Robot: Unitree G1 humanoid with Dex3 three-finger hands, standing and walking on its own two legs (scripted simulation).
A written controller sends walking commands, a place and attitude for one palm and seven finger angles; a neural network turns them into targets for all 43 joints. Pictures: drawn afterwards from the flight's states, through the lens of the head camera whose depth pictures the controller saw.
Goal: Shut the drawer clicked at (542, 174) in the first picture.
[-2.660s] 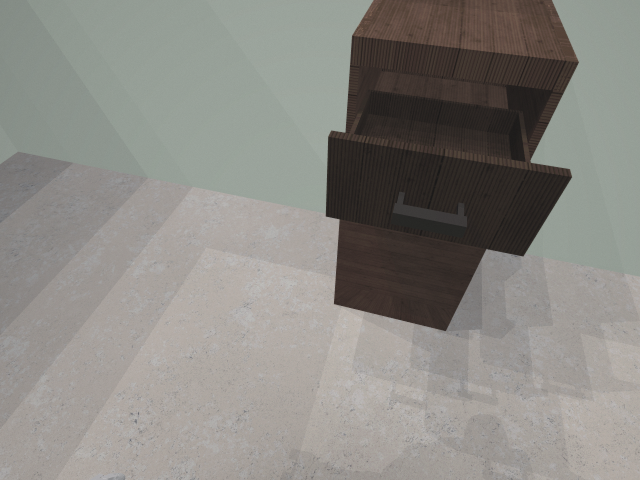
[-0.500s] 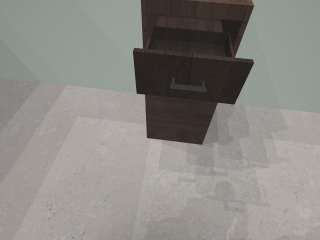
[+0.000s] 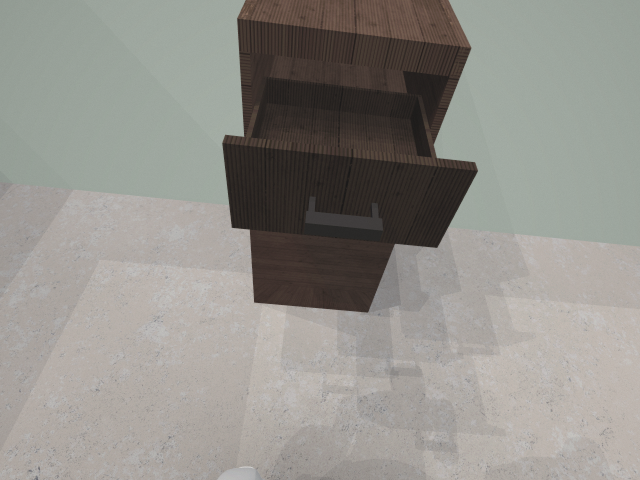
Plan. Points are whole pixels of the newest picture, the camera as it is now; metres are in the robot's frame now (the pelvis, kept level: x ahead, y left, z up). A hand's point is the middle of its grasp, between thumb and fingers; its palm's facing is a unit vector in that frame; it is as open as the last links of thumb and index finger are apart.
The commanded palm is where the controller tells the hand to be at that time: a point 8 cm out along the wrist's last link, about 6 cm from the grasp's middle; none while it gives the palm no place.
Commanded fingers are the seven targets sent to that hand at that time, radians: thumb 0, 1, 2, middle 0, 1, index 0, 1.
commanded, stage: take the last steps up to it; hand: left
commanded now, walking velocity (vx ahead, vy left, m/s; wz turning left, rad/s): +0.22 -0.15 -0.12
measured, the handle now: (343, 215) +0.48 +0.02 +0.04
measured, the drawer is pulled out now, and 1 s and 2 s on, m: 0.27 0.27 0.27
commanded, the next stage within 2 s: come to a stop and stand still in 0.32 s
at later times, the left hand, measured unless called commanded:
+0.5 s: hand (262, 383) +0.28 +0.11 -0.17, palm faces -0.18 -0.97 -0.15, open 7.4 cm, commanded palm none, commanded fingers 0.00 0.90 0.90 -0.20 -0.30 -0.20 -0.30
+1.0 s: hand (196, 445) +0.19 +0.19 -0.20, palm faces +0.04 -0.98 -0.21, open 7.3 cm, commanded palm none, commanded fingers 0.00 0.90 0.90 -0.20 -0.30 -0.20 -0.30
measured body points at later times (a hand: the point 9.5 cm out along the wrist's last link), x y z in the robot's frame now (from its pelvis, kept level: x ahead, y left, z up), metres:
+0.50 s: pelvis +0.13 -0.05 +0.00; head +0.18 -0.03 +0.45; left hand +0.29 +0.16 -0.15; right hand -0.02 -0.26 -0.13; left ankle +0.06 +0.11 -0.74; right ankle +0.19 -0.20 -0.72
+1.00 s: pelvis +0.12 -0.01 -0.01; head +0.14 +0.04 +0.43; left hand +0.19 +0.24 -0.18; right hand +0.22 -0.26 -0.12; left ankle +0.14 +0.06 -0.74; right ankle +0.15 -0.19 -0.70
